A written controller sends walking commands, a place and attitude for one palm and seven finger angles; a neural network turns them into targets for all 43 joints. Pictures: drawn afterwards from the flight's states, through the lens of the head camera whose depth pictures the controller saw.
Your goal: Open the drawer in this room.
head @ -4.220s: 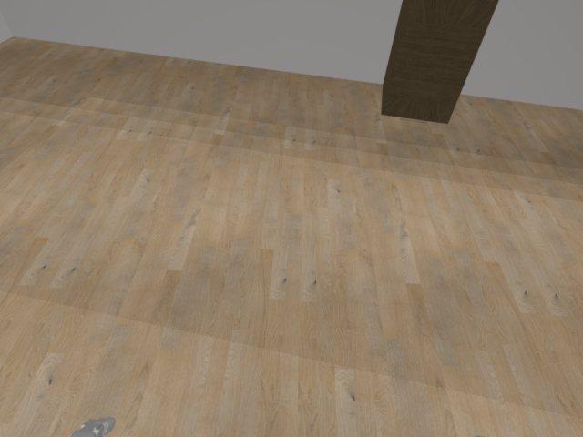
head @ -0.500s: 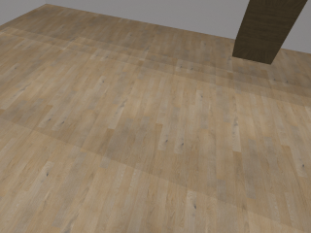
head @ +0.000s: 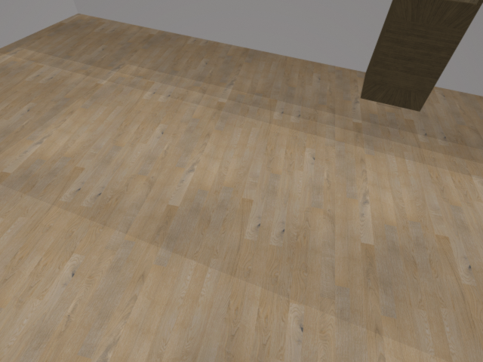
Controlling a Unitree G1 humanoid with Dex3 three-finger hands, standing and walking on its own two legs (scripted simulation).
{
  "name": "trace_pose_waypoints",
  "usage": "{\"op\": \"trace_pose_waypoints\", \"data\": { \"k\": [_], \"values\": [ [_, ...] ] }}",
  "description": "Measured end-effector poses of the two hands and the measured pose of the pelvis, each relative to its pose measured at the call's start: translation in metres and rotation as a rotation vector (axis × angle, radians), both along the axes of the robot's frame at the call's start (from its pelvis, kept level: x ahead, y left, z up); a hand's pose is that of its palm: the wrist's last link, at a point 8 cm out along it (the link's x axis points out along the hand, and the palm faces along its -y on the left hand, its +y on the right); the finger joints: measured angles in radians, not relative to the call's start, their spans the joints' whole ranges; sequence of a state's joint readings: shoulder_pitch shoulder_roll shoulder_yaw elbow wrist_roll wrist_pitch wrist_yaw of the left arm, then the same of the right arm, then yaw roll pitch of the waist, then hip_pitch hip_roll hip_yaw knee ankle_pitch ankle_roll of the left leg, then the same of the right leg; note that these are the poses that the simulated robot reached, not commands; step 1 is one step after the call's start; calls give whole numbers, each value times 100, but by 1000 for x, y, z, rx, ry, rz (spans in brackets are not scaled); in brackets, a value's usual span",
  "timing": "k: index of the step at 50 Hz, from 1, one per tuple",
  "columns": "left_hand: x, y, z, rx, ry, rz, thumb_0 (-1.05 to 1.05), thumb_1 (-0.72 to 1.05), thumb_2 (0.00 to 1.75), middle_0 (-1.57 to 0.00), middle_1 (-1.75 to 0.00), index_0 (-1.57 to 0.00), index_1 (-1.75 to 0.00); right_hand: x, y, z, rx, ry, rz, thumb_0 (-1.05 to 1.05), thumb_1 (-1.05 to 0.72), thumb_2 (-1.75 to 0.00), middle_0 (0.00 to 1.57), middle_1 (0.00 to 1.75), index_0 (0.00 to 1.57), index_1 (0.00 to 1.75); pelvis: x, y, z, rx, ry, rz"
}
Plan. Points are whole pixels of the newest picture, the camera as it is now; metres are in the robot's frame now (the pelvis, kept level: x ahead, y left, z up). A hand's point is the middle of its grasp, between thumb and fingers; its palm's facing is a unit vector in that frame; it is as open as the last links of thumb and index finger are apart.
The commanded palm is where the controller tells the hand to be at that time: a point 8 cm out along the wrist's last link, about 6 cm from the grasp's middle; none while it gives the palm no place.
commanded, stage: turn or walk to find it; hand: left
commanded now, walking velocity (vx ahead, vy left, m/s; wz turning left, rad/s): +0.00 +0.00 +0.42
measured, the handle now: out of the picture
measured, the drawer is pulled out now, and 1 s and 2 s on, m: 0.00 0.00 0.00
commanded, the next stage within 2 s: stand and wait in 1.30 s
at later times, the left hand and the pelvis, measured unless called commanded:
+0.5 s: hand out of the picture +0.01 +0.23 -0.17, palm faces +0.13 -0.97 -0.20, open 7.4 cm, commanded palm none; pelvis +0.00 +0.03 +0.01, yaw +6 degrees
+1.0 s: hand out of the picture -0.05 +0.17 -0.19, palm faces +0.20 -0.97 -0.15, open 7.4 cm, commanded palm none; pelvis -0.01 +0.00 +0.00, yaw +7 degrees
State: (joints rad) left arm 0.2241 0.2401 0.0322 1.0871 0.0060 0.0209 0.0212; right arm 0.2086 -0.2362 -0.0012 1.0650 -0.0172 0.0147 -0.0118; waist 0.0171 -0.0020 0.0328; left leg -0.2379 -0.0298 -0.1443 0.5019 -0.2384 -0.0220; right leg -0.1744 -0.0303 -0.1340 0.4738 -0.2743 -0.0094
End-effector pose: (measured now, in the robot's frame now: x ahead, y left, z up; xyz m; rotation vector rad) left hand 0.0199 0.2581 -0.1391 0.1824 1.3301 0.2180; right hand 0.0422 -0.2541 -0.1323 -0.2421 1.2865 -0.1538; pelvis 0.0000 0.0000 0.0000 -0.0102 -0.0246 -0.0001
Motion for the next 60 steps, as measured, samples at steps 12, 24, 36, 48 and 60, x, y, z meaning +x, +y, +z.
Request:
{"op": "trace_pose_waypoints", "data": {
  "k": [12,24,36,48,60],
  "values": [
    [13,17,-27,-52,-101,78,0,90,90,-20,-30,-20,-30,-5,22,-3,-45,81,63,0,-91,-89,20,30,20,30,-3,23,-17,-21,2,131],
    [-16,19,-3,-55,5,79,0,91,90,-20,-30,-20,-30,12,60,8,14,-7,49,1,-93,-89,20,30,21,30,-1,32,7,-14,17,105],
    [-42,-22,2,-20,-25,160,0,91,90,-20,-30,-20,-30,7,26,-15,75,61,89,0,-92,-89,20,30,20,30,-5,0,-1,17,11,189],
    [-85,-45,-17,-119,92,195,0,91,90,-20,-30,-20,-30,24,32,-7,27,5,109,0,-91,-89,19,30,20,30,-10,4,-4,10,8,150],
    [-56,-36,-4,14,45,78,0,91,90,-20,-30,-20,-30,5,-2,-36,92,-25,-5,0,-91,-89,20,30,21,30,-27,-28,-18,32,18,39]
  ]
}}
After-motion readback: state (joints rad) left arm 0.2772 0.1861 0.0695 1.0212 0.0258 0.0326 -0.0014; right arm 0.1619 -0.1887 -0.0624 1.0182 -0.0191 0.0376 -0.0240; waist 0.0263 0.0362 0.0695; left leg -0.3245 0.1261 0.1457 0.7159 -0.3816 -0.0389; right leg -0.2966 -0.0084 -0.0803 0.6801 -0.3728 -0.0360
